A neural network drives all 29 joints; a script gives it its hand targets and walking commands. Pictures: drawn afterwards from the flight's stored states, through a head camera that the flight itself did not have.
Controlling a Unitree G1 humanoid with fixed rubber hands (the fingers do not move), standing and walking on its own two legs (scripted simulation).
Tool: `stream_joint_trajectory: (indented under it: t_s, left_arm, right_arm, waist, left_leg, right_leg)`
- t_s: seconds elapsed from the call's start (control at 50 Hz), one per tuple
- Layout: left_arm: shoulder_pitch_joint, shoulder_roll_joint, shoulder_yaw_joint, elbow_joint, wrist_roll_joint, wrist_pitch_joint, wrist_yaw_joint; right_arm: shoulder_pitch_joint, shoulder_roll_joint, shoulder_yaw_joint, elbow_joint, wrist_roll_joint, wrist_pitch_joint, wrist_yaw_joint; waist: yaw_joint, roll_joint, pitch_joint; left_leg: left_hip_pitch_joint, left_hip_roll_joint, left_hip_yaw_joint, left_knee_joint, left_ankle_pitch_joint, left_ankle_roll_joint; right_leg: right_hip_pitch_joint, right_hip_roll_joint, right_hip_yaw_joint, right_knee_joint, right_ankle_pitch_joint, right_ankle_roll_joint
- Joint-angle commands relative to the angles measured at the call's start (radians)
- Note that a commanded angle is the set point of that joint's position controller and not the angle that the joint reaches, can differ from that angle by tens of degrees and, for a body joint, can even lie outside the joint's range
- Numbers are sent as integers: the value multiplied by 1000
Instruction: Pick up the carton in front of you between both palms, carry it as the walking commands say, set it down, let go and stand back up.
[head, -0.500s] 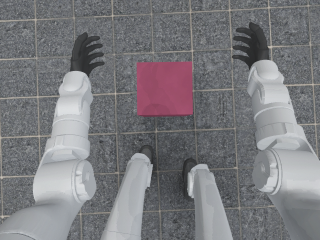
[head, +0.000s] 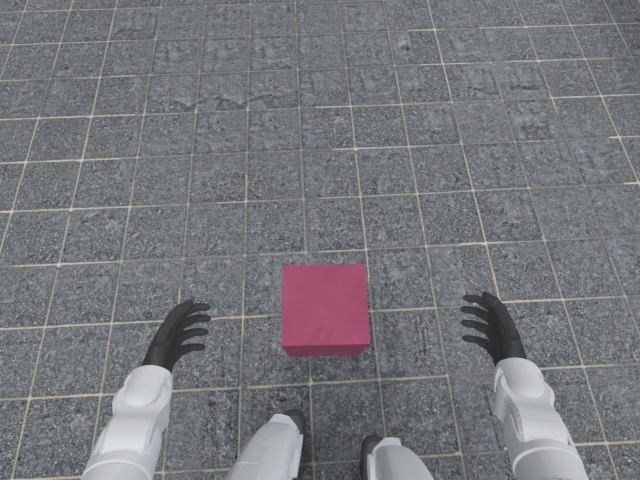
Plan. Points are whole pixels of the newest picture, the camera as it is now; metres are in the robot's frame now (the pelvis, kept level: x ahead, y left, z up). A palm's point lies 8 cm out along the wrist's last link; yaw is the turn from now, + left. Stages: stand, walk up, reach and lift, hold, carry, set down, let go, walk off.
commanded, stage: let go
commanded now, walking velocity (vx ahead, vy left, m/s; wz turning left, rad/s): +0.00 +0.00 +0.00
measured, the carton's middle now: (324, 313) +0.42 +0.04 -0.62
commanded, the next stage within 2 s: stand in 0.72 s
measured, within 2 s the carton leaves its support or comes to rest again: neither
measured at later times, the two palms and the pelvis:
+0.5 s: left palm (173, 394) +0.19 +0.20 -0.04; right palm (591, 448) +0.18 -0.27 -0.04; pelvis +0.03 -0.03 +0.03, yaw +0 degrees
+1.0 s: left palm (127, 404) +0.17 +0.26 -0.07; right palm (621, 474) +0.15 -0.30 -0.05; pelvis +0.03 -0.01 +0.02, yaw -1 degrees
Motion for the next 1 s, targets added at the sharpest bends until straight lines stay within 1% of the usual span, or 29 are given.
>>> stream_joint_trajectory:
  t_s: [0.0, 0.1, 0.14, 0.18, 0.2, 0.22, 0.26, 0.28, 0.3, 0.32, 0.34, 0.4, 0.42, 0.44, 0.48, 0.5, 0.54, 0.56, 0.62, 0.64, 0.66, 0.7, 0.72, 0.78, 0.82, 0.84, 0.9, 0.92, 0.98]
  left_arm:
    - [73, 79, -13, -156, -23, -33, 12]
    - [210, 27, -62, -150, -39, -18, -3]
    - [215, 92, -41, -179, -31, -8, -2]
    - [225, 82, -35, -196, -25, 5, -6]
    - [275, 103, -18, -147, -20, 11, -14]
    - [229, 120, -32, -193, -28, 17, -20]
    - [235, 145, 5, -156, -10, 31, -17]
    - [218, 119, -25, -167, -24, 44, -18]
    - [258, 144, 3, -156, -8, 56, -15]
    - [232, 88, -55, -134, -18, 66, -24]
    - [250, 127, -23, -173, -27, 63, -21]
    - [255, 129, -29, -154, 6, 84, -18]
    - [252, 123, -32, -170, -3, 82, -22]
    - [238, 128, -11, -146, -1, 90, -15]
    - [198, 146, -16, -183, 0, 95, -19]
    - [240, 96, -19, -182, 7, 95, -16]
    - [257, 109, -36, -156, -12, 99, -14]
    - [249, 121, -39, -174, 4, 102, -10]
    - [227, 179, 1, -226, 16, 170, 28]
    - [246, 173, -10, -205, 7, 171, 34]
    - [269, 101, -53, -207, -14, 169, 39]
    - [248, 136, -45, -184, -26, 157, 45]
    - [198, 209, -21, -75, 4, 105, 73]
    - [218, 208, -21, -18, 18, 30, 77]
    - [206, 214, -17, 16, 16, 24, 77]
    - [212, 214, -16, 21, 22, 19, 78]
    - [206, 220, -24, 71, 18, 2, 81]
    - [186, 236, -19, 80, 27, 3, 83]
    - [223, 270, -13, 110, 11, 2, 84]
  right_arm:
    - [121, -110, 0, -114, 7, -33, 12]
    - [203, -135, 19, -163, -8, -23, 10]
    - [273, -112, 34, -183, 21, -21, 19]
    - [273, -129, 109, -227, 38, 6, 35]
    - [279, -133, 69, -248, 28, 13, 34]
    - [295, -131, 66, -251, 8, 15, 34]
    - [304, -125, 86, -238, 17, 36, 37]
    - [348, -133, 81, -221, 48, 40, 41]
    - [336, -129, 100, -256, 37, 60, 50]
    - [335, -126, 91, -271, 43, 63, 48]
    - [363, -139, 103, -265, 41, 72, 51]
    - [371, -141, 91, -248, 37, 80, 52]
    - [327, -96, 92, -277, 17, 83, 57]
    - [368, -133, 99, -276, 43, 88, 57]
    - [346, -157, 58, -271, 42, 93, 53]
    - [356, -125, 108, -268, 44, 97, 54]
    - [343, -155, 74, -272, 20, 109, 58]
    - [374, -142, 79, -273, 40, 110, 55]
    - [422, -161, 65, -231, 25, 71, 21]
    - [408, -119, 97, -173, 74, 74, 19]
    - [387, -156, 110, -215, 32, 54, 14]
    - [397, -124, 92, -165, 53, 47, 2]
    - [368, -270, 61, -87, -24, 39, -22]
    - [331, -263, 73, -47, -30, 25, -35]
    - [307, -270, 75, -11, -20, 8, -27]
    - [322, -254, 77, -7, -14, 0, -37]
    - [290, -283, 73, 20, -16, -15, -36]
    - [323, -271, 73, 22, -14, -14, -40]
    - [311, -307, 73, 50, -10, -21, -41]
  waist:
    - [-27, 72, -407]
    - [-25, 18, -144]
    - [-48, -5, -110]
    - [-22, 14, -39]
    - [-15, -41, -50]
    - [-44, -51, -29]
    - [-14, -44, 30]
    - [-59, -49, 88]
    - [-28, -12, 78]
    - [-76, -27, 84]
    - [-36, -36, 88]
    - [-43, -11, 149]
    - [-9, -34, 79]
    - [-52, -26, 108]
    - [-64, -15, 45]
    - [-2, 56, 87]
    - [-13, -37, 93]
    - [-43, -4, 109]
    - [-69, -47, 26]
    - [-31, 35, 52]
    - [-24, -66, 16]
    - [-47, -67, 32]
    - [-51, -61, 91]
    - [-46, -10, 79]
    - [-50, 80, 31]
    - [-42, 10, 1]
    - [-55, 40, 19]
    - [-62, -10, 13]
    - [-53, 69, -28]
  left_leg:
    - [701, 22, -17, -76, 469, -47]
    - [623, 5, 25, -228, 229, -50]
    - [685, 3, 21, -236, 263, -39]
    - [682, -9, 48, -252, 244, -38]
    - [729, -19, 54, -270, 220, -27]
    - [741, -20, 45, -282, 268, -20]
    - [776, -19, 59, -273, 207, -26]
    - [779, -35, 58, -284, 203, -19]
    - [749, -21, 50, -303, 154, -19]
    - [790, -31, 75, -274, 150, -21]
    - [816, -24, 49, -290, 173, -15]
    - [770, -14, 50, -275, 192, -29]
    - [759, -29, 58, -263, 261, -21]
    - [822, -31, 73, -247, 217, -29]
    - [793, -30, 62, -266, 254, -27]
    - [761, -27, 59, -251, 290, -36]
    - [774, -16, 58, -269, 224, -29]
    - [850, -28, 57, -254, 214, -23]
    - [785, -59, 62, -204, 225, -35]
    - [728, -45, 55, -212, 282, -34]
    - [738, -43, 42, -202, 330, -40]
    - [742, -34, 21, -222, 329, -34]
    - [655, 74, 22, -183, 294, -51]
    - [585, 99, -31, -249, 6, -38]
    - [577, 109, -27, -228, 89, -23]
    - [574, 91, -13, -218, 181, -21]
    - [620, 106, -24, -187, 187, -16]
    - [616, 110, -31, -214, 202, -15]
    - [627, 119, -47, -203, 288, -18]
  right_leg:
    - [107, 50, -70, -124, 174, -6]
    - [372, 33, -60, -246, 174, -12]
    - [392, 15, -47, -288, 226, -6]
    - [435, 24, -54, -313, 222, -2]
    - [449, 18, -50, -338, 206, 1]
    - [463, 27, -52, -326, 280, -3]
    - [445, 0, -33, -350, 233, 5]
    - [401, 1, -30, -360, 242, 3]
    - [506, 10, -33, -348, 187, 8]
    - [459, -13, -27, -374, 207, -2]
    - [462, -12, -30, -366, 228, -5]
    - [491, -14, -15, -362, 237, -2]
    - [531, 6, -31, -334, 300, 18]
    - [496, -10, -15, -351, 281, 4]
    - [541, 10, -27, -329, 362, 13]
    - [547, 0, -16, -326, 375, 5]
    - [552, 23, -46, -325, 277, 11]
    - [482, 11, -43, -336, 228, 1]
    - [570, -4, -20, -266, 498, 19]
    - [555, -2, -17, -251, 540, 28]
    - [586, 0, -12, -244, 591, 21]
    - [549, 11, -30, -248, 559, 25]
    - [474, -48, 13, -248, 375, 10]
    - [448, -44, 19, -247, 18, -17]
    - [517, -51, 38, -247, 149, -36]
    - [552, -66, 25, -229, 230, -29]
    - [479, -70, 57, -267, 201, -26]
    - [483, -59, 49, -242, 188, -25]
    - [541, -72, 51, -230, 263, -35]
